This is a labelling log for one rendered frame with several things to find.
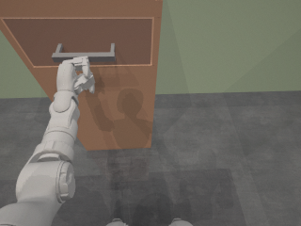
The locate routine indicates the robot shin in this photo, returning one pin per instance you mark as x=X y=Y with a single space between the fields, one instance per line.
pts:
x=176 y=219
x=116 y=219

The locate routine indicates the left robot forearm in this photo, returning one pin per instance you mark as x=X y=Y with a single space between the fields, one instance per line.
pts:
x=60 y=135

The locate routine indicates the cabinet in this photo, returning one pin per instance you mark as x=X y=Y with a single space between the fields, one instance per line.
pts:
x=119 y=114

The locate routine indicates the left robot hand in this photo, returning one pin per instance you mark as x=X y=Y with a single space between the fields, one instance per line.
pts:
x=68 y=80

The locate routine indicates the drawer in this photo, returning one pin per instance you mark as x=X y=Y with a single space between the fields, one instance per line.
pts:
x=40 y=36

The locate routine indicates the left robot shin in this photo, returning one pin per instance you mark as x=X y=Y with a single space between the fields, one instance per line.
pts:
x=116 y=219

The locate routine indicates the left robot upper arm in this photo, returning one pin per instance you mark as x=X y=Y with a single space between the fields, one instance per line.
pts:
x=42 y=188

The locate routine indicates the handle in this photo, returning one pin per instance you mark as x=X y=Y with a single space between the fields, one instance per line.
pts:
x=59 y=57

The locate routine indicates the right robot shin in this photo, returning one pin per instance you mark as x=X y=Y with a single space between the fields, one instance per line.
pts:
x=176 y=219

